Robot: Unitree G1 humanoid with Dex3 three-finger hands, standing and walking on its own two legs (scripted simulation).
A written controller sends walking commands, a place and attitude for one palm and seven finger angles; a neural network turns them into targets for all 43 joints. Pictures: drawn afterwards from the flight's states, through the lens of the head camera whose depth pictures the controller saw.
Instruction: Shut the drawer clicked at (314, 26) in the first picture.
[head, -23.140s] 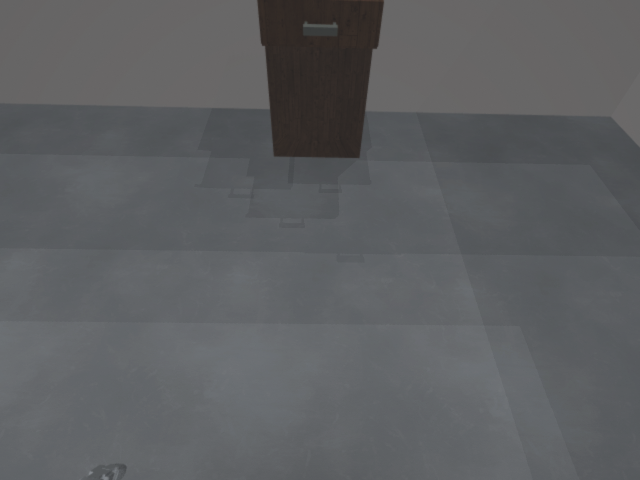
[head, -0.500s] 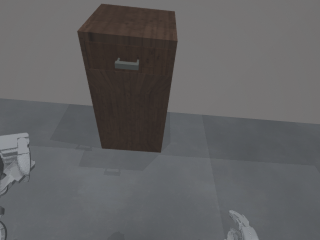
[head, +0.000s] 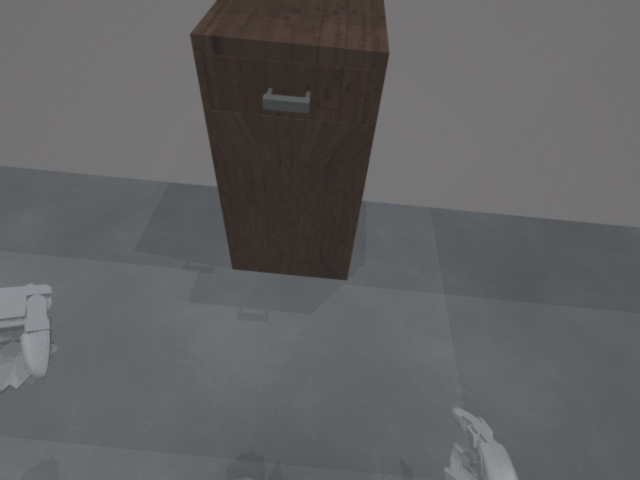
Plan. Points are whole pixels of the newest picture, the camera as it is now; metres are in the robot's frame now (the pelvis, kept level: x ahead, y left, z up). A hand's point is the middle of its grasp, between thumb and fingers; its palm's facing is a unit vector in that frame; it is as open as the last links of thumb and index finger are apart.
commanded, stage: stop stepping back and stand still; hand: left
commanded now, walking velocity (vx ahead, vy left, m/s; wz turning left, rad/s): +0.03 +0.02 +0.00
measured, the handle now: (287, 98) +0.93 +0.12 +0.00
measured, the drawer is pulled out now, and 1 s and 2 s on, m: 0.00 0.00 0.00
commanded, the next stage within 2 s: let the arm hang, fingers relaxed in 0.02 s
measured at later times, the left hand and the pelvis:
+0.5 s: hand out of the picture +0.02 +0.19 -0.17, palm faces +0.09 -0.97 -0.24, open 3.5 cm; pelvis +0.00 -0.02 +0.00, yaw +5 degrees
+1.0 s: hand out of the picture +0.02 +0.16 -0.16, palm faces +0.11 -0.98 -0.19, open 7.2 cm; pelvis +0.02 -0.01 +0.01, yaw +4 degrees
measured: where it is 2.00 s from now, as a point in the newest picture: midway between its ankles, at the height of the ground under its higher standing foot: outside the picture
